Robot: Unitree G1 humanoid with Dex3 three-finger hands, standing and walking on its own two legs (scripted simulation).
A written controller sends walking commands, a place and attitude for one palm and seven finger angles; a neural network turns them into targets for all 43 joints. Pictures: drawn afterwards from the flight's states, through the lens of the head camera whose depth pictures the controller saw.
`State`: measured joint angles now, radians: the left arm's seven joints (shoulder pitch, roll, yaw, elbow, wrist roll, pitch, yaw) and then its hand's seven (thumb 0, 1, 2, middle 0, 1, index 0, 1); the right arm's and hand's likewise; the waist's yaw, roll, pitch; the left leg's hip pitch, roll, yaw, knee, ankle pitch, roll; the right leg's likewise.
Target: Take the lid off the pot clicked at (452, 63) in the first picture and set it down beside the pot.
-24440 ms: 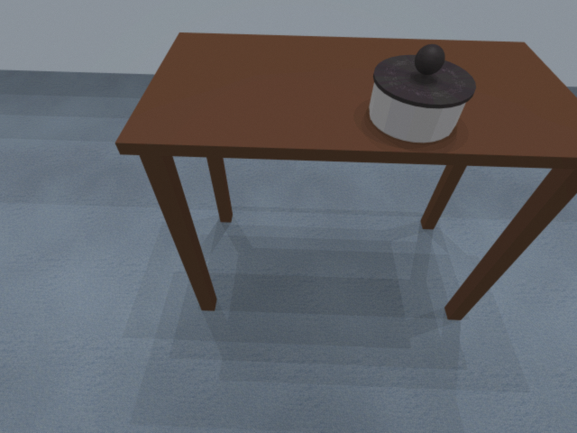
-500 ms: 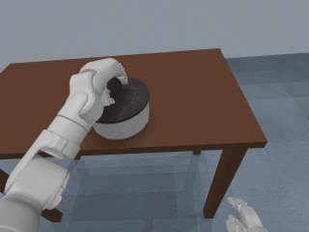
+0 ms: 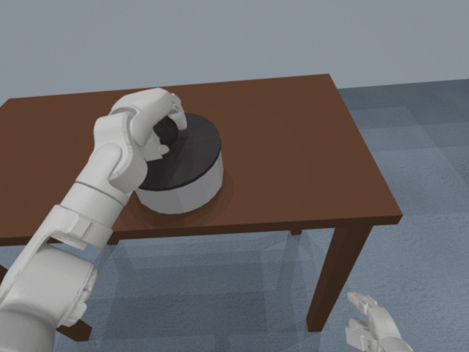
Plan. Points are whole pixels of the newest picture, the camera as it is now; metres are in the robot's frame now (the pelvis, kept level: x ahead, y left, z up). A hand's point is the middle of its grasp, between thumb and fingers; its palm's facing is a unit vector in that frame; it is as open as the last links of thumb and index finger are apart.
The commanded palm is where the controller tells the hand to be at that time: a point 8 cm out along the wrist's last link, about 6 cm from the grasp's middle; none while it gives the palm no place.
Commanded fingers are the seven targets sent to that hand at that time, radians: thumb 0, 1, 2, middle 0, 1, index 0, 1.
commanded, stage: close the fingers and squeeze the knob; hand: left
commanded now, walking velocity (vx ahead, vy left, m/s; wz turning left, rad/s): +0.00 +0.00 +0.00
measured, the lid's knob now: (162, 131) +0.44 +0.15 +0.18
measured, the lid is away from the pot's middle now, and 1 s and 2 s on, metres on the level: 0.01 0.01 0.01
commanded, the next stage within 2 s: lift the lid straight up in 0.50 s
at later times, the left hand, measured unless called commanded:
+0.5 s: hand (160, 139) +0.41 +0.15 +0.19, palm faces -0.24 -0.13 -0.96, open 8.3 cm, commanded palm +0.38 +0.15 +0.25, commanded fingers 0.00 0.48 1.20 -0.79 -0.85 -0.80 -0.86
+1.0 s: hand (158, 130) +0.41 +0.14 +0.20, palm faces -0.23 -0.13 -0.96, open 8.2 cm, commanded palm +0.38 +0.15 +0.28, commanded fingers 0.00 0.51 1.21 -0.80 -0.86 -0.81 -0.87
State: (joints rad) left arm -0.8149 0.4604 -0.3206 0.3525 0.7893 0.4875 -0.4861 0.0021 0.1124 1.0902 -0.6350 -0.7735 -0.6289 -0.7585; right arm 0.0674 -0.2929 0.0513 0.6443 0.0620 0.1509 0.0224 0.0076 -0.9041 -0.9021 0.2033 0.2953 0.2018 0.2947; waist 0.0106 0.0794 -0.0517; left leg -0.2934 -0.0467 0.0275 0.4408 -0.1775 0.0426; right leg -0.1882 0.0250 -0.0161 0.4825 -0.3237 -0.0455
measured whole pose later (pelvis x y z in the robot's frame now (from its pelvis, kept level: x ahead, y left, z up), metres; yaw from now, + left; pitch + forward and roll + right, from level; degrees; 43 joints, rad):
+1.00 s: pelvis +0.00 +0.00 +0.00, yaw +1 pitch +1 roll +1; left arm -0.94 0.43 -0.39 0.44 0.78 0.50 -0.52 0.03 0.13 1.06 -0.63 -0.76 -0.63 -0.77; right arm 0.06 -0.28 0.06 0.68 0.06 0.13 0.01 0.01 -0.90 -0.90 0.20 0.30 0.20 0.29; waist 0.03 0.09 -0.05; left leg -0.28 -0.06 0.01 0.42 -0.16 0.05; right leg -0.18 0.02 -0.03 0.48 -0.32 -0.04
